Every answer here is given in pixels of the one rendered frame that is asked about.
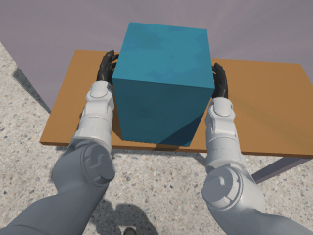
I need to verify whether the left robot forearm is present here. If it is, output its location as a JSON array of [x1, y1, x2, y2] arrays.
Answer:
[[62, 80, 114, 157]]

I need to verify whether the robot left hand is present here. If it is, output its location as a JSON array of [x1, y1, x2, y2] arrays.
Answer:
[[96, 50, 119, 86]]

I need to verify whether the left robot upper arm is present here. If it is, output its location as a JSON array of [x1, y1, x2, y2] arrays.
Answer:
[[0, 143, 116, 235]]

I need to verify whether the robot right hand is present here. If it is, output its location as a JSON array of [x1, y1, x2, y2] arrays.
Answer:
[[211, 63, 228, 99]]

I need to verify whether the right robot upper arm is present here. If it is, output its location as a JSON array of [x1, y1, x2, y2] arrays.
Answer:
[[201, 166, 313, 235]]

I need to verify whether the carton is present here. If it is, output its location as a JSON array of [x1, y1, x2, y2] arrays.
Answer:
[[112, 22, 215, 147]]

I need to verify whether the right robot forearm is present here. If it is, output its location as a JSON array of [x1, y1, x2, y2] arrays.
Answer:
[[204, 97, 256, 184]]

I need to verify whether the table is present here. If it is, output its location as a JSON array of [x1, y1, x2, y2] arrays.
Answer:
[[39, 49, 313, 185]]

